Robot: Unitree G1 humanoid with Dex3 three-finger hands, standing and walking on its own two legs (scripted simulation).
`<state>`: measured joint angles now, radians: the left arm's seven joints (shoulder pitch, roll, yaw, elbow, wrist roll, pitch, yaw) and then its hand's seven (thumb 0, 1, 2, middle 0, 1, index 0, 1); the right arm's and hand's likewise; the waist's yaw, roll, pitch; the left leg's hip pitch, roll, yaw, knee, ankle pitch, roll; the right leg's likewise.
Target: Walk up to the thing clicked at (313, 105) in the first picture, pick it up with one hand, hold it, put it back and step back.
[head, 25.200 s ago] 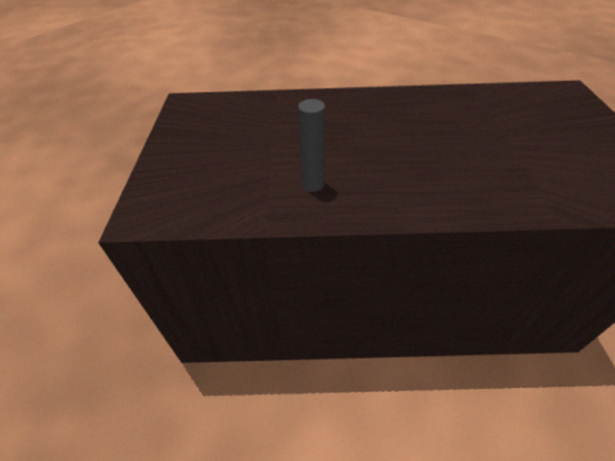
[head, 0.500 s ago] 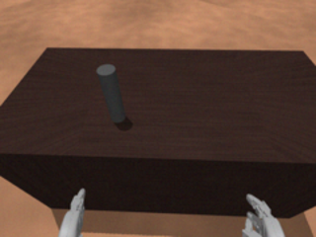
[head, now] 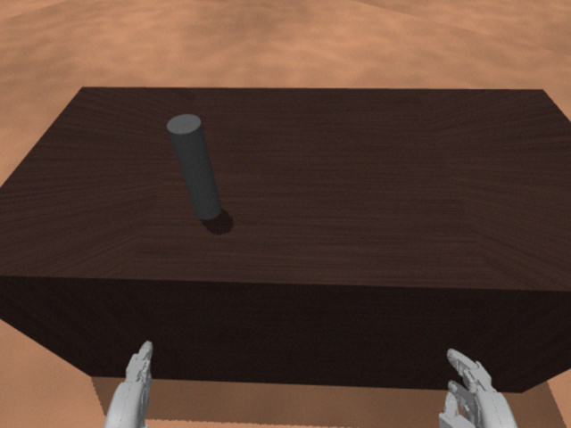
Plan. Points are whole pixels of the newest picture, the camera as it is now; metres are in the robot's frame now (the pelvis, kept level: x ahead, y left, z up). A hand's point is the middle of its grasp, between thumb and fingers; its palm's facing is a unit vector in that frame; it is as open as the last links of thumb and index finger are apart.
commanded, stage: home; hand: left
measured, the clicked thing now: (197, 172) +0.55 +0.20 +0.04
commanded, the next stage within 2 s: stand in 1.38 s
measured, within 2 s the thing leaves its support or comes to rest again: neither
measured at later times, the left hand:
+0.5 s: hand (173, 415) +0.17 +0.18 -0.05, palm faces +0.11 -0.97 -0.23, open 17.6 cm
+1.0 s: hand (170, 416) +0.17 +0.18 -0.05, palm faces +0.12 -0.96 -0.25, open 17.5 cm
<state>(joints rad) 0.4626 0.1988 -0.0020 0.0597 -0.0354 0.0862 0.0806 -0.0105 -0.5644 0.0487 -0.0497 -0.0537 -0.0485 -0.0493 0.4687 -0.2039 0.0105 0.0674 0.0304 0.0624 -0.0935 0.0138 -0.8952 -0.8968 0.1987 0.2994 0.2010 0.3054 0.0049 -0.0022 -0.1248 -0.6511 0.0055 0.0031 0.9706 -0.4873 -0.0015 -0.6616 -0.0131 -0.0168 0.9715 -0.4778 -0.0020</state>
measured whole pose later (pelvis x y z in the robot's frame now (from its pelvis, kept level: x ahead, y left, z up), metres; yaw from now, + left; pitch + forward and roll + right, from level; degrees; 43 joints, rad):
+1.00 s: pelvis +0.00 +0.00 +0.00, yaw +0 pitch +9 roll -1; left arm 0.50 0.21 -0.01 0.01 -0.03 0.13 0.12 -0.01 -0.55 0.06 -0.05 -0.06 -0.05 -0.05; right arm 0.36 -0.22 0.02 0.33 0.04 0.02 -0.12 0.01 -0.90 -0.90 0.20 0.30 0.20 0.31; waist -0.02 0.01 -0.12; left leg -0.64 0.02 -0.02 0.99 -0.50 0.00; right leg -0.63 0.00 -0.04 0.95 -0.48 0.00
